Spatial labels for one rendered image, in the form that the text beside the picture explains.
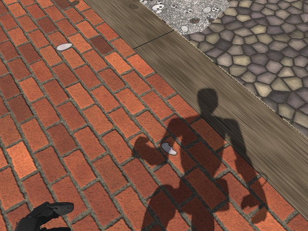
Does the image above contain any robot left hand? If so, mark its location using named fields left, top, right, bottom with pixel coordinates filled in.
left=14, top=201, right=74, bottom=231

